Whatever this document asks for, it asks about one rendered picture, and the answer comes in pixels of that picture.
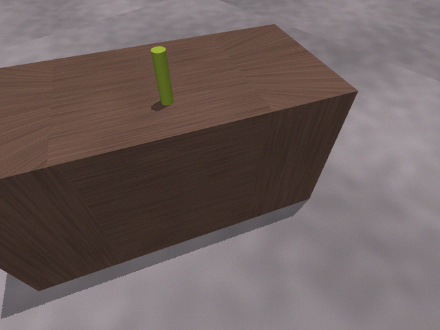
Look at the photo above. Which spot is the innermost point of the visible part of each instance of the can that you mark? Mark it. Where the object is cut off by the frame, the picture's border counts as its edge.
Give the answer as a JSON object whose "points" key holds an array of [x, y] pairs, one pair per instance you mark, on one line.
{"points": [[160, 63]]}

